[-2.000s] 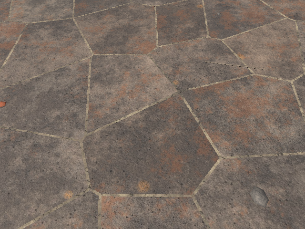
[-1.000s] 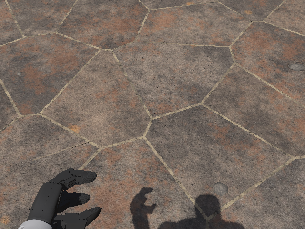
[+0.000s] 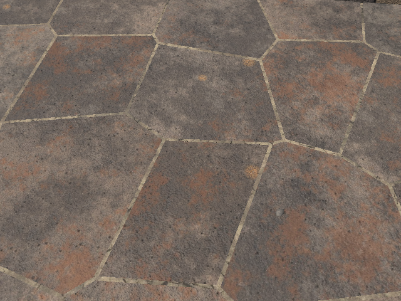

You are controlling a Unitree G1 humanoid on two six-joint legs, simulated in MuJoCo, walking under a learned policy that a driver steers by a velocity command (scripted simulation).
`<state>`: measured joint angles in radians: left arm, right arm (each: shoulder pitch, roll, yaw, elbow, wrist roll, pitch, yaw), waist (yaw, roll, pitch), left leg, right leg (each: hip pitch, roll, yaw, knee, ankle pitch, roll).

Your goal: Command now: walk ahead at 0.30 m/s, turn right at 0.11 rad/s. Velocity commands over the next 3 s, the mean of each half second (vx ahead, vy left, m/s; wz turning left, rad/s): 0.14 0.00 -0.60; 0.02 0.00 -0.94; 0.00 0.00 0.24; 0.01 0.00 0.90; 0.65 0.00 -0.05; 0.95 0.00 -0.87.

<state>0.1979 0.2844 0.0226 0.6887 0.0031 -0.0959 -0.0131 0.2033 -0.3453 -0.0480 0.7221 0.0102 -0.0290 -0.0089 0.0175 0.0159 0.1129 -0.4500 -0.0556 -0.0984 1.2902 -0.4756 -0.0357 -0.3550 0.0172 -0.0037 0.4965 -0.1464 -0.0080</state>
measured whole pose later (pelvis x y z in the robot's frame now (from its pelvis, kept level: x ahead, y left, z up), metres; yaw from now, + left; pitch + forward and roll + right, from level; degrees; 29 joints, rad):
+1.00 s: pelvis +0.15 -0.05 +0.01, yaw -50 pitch +3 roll +2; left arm 0.16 0.34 0.09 0.56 -0.02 0.06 0.04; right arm 0.06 -0.30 -0.09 0.71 0.00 -0.01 -0.01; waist 0.01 0.00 0.04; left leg -0.48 -0.07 -0.14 0.73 -0.30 -0.08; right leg -0.35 0.11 0.24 0.53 -0.21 -0.04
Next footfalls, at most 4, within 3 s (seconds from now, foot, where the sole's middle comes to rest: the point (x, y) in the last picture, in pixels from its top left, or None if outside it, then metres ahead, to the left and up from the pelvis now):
0.24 left None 0.26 0.09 -0.77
0.64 right None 0.13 -0.15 -0.77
1.08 left None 0.31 -0.03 -0.77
1.72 left None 0.31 0.05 -0.77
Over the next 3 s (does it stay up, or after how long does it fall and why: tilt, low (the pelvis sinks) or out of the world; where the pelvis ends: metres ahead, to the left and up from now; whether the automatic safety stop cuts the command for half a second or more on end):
stays up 0.76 -0.24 -0.04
